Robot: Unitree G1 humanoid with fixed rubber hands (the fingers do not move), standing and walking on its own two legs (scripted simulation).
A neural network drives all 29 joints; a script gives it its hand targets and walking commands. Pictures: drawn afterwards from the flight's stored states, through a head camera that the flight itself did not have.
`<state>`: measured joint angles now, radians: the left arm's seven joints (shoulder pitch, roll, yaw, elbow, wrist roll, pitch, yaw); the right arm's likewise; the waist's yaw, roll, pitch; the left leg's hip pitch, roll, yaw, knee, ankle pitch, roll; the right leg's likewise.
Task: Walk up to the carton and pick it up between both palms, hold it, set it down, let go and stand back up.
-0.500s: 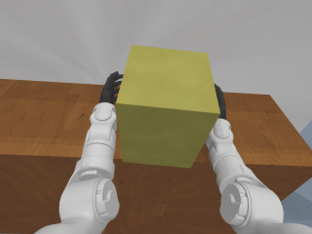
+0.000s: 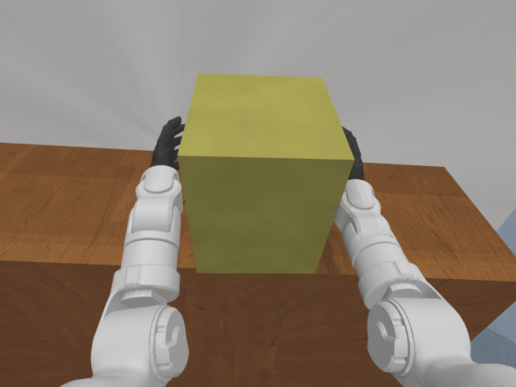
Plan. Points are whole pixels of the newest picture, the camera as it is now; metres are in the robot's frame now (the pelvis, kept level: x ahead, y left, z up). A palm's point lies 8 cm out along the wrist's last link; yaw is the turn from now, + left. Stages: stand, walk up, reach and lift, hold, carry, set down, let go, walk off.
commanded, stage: reach and lift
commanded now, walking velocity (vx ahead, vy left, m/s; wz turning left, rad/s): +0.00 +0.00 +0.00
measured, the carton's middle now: (258, 176) +0.40 +0.00 +0.16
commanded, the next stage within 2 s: hold in 1.84 s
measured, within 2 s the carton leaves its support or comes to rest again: neither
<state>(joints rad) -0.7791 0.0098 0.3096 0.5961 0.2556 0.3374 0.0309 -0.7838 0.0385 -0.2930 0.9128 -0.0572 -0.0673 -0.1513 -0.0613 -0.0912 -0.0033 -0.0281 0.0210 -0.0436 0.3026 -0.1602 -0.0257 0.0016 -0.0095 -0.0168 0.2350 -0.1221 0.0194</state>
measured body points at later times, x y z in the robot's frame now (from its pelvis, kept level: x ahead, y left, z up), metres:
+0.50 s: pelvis -0.02 +0.01 +0.00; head -0.09 +0.04 +0.44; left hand +0.39 +0.15 +0.24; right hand +0.38 -0.15 +0.23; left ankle +0.01 +0.13 -0.75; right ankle +0.01 -0.13 -0.75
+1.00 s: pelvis -0.02 -0.01 +0.00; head -0.10 +0.01 +0.44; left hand +0.39 +0.13 +0.27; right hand +0.39 -0.17 +0.28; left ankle +0.01 +0.13 -0.75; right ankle +0.01 -0.13 -0.75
